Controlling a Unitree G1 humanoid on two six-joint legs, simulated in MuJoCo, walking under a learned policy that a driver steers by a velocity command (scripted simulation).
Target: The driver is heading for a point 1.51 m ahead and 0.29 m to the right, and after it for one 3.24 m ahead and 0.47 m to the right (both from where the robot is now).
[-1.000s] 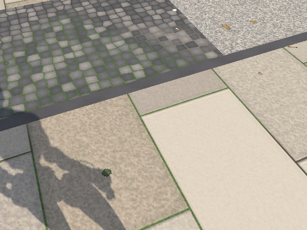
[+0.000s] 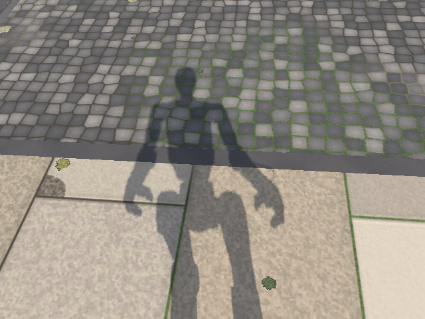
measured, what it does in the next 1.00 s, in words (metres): walks ahead, turning right: left foot, then right foot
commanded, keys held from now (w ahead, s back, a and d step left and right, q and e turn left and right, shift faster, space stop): w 0.18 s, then w+e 0.78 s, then w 0.04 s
